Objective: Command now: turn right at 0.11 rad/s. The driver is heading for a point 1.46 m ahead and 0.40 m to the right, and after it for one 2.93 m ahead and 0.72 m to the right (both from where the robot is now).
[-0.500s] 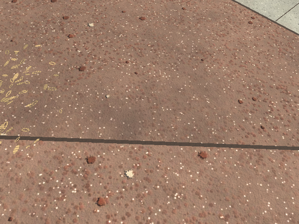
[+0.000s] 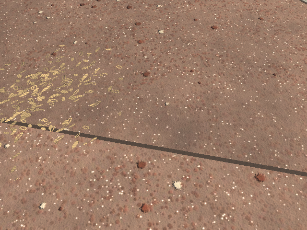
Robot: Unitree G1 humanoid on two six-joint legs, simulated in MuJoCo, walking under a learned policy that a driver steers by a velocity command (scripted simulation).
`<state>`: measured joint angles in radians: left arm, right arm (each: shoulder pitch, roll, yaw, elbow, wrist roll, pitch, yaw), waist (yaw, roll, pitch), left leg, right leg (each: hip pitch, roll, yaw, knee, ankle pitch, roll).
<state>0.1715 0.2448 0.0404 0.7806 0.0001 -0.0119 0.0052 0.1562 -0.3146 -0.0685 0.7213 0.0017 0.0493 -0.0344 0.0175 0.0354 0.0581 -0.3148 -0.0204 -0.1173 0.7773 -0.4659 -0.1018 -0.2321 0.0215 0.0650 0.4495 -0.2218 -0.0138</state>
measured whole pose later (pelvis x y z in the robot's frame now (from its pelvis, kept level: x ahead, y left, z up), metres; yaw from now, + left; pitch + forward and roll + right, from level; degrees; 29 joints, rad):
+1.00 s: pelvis +0.26 -0.10 -0.02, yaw -31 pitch +2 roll +2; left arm 0.39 0.31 0.05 0.77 -0.03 -0.03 0.02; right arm 0.10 -0.29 -0.06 0.70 0.00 -0.12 0.04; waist 0.04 -0.03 0.04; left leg -0.42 -0.06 0.01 0.53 -0.15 0.03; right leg -0.21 0.06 0.17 1.08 -0.48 -0.03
